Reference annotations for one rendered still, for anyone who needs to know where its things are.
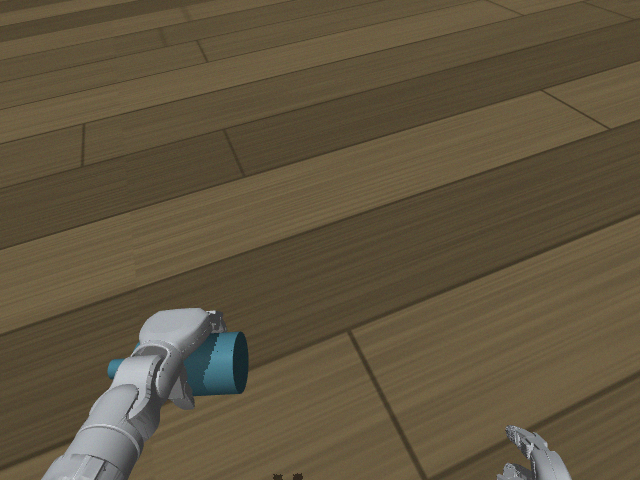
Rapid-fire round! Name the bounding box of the left robot hand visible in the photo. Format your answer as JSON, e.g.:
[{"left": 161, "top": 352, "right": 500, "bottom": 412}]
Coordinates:
[{"left": 139, "top": 308, "right": 228, "bottom": 410}]

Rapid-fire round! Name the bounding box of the bottle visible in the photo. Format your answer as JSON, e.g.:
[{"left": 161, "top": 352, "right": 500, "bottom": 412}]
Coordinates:
[{"left": 108, "top": 331, "right": 249, "bottom": 396}]

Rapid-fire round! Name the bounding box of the left robot arm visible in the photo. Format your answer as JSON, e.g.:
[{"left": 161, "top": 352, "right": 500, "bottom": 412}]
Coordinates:
[{"left": 41, "top": 340, "right": 183, "bottom": 480}]

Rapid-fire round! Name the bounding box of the right robot hand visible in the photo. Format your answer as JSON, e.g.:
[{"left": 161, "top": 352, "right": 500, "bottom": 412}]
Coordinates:
[{"left": 497, "top": 425, "right": 572, "bottom": 480}]

